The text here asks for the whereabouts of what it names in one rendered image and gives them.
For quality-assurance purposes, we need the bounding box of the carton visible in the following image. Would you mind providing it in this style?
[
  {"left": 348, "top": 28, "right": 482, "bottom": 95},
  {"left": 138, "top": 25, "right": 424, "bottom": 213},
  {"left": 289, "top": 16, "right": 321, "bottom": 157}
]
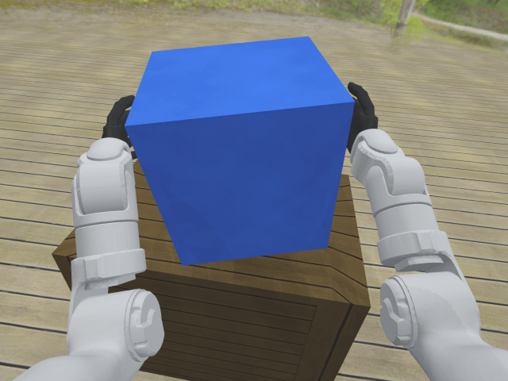
[{"left": 125, "top": 37, "right": 355, "bottom": 266}]

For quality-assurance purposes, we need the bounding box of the pedestal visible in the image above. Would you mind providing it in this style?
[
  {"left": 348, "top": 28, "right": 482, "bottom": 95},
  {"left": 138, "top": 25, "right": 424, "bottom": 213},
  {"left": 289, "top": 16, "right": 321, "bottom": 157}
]
[{"left": 52, "top": 159, "right": 371, "bottom": 381}]

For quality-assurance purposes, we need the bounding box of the left robot forearm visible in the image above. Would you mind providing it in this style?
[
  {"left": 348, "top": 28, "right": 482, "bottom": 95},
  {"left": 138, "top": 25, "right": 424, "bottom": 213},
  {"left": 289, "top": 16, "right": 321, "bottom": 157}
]
[{"left": 67, "top": 137, "right": 147, "bottom": 355}]

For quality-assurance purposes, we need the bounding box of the robot left upper arm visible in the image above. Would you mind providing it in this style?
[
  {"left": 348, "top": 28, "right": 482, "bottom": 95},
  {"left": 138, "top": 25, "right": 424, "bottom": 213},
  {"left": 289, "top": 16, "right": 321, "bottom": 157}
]
[{"left": 12, "top": 289, "right": 164, "bottom": 381}]

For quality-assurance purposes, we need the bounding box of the robot right hand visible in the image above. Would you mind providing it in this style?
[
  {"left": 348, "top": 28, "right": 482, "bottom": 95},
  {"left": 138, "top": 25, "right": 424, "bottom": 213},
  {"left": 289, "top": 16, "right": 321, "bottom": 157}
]
[{"left": 346, "top": 82, "right": 378, "bottom": 154}]

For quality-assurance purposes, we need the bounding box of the robot right upper arm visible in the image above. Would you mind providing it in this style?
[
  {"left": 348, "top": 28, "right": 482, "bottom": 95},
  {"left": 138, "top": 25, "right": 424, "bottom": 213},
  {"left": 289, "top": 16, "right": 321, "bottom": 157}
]
[{"left": 380, "top": 271, "right": 508, "bottom": 381}]

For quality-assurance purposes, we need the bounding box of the robot left hand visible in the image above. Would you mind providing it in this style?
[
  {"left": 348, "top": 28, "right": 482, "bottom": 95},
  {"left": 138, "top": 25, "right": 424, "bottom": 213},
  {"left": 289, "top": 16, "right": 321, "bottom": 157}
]
[{"left": 102, "top": 95, "right": 137, "bottom": 160}]

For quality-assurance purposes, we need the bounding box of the right robot forearm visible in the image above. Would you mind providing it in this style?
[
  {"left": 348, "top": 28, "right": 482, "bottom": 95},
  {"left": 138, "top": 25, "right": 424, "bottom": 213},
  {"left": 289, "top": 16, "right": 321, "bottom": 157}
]
[{"left": 350, "top": 129, "right": 481, "bottom": 334}]

